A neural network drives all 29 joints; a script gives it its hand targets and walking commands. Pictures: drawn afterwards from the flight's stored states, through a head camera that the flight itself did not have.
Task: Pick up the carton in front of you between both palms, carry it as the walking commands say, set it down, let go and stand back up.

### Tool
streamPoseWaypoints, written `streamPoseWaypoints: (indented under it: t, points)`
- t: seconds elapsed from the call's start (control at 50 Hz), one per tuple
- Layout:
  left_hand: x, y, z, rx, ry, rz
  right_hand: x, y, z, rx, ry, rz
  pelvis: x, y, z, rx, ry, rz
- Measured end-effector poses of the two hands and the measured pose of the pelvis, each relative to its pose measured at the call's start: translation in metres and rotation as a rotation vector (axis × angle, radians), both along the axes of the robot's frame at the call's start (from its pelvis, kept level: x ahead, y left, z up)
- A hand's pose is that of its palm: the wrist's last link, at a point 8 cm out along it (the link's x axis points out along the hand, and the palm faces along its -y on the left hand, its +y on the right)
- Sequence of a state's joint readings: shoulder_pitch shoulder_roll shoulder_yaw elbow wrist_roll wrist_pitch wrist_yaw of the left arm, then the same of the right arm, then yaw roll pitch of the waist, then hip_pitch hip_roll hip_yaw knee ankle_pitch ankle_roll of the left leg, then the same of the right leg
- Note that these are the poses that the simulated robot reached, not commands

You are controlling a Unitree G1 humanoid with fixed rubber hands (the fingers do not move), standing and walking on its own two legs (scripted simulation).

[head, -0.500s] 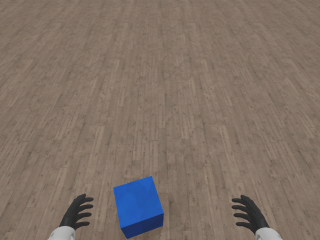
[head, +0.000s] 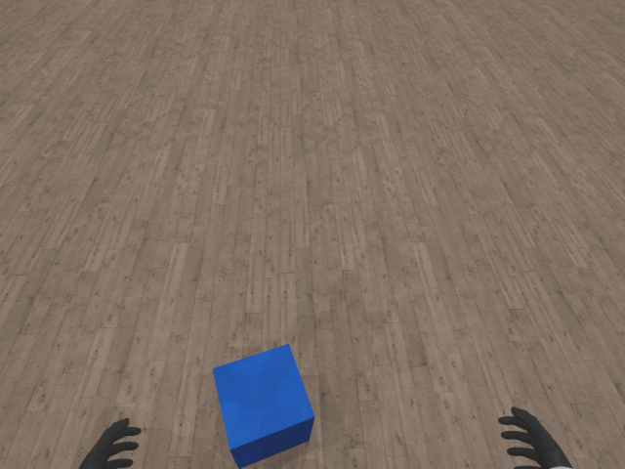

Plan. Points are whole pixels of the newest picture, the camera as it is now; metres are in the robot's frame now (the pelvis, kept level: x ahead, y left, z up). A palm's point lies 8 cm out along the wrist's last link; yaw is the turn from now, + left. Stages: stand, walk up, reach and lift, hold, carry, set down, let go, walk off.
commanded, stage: stand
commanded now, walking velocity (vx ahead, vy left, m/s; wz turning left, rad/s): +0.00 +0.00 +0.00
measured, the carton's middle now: (263, 406) +0.38 +0.10 -0.65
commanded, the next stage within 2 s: none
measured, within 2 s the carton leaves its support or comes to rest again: neither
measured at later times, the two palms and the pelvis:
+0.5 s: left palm out of the picture +0.12 +0.30 -0.10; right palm out of the picture +0.11 -0.30 -0.08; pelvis +0.00 +0.00 +0.01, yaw -1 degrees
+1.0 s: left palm out of the picture +0.08 +0.30 -0.10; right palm out of the picture +0.08 -0.31 -0.08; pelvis -0.02 +0.00 +0.01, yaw +0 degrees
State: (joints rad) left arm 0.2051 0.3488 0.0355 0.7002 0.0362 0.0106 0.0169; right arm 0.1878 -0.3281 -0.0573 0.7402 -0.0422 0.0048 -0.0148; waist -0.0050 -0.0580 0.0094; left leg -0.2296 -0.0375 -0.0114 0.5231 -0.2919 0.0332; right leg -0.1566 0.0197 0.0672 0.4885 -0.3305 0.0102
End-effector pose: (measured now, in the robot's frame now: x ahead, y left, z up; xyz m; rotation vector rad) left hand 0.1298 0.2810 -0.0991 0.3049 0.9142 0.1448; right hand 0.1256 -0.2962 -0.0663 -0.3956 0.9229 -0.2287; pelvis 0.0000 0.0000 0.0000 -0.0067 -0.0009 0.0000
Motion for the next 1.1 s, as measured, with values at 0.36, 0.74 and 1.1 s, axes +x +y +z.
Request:
streamPoseWaypoints:
  t: [0.36, 0.74, 1.1]
  points:
    - [0.003, 0.012, 0.001, 0.032, 0.047, -0.002, -0.007, 0.005, -0.012, 0.025, 0.06, -0.035, 0.006, 0.006, 0.004, 0.005, -0.016, -0.009]
    - [-0.035, 0.018, -0.002, 0.045, 0.13, 0.019, -0.034, -0.008, -0.013, 0.02, 0.12, -0.056, -0.009, 0.002, 0.009, 0.004, -0.035, -0.008]
    - [-0.053, 0.022, -0.002, 0.056, 0.173, 0.035, -0.049, -0.014, -0.017, 0.021, 0.163, -0.063, -0.017, 0.0, 0.011, 0.003, -0.041, -0.005]
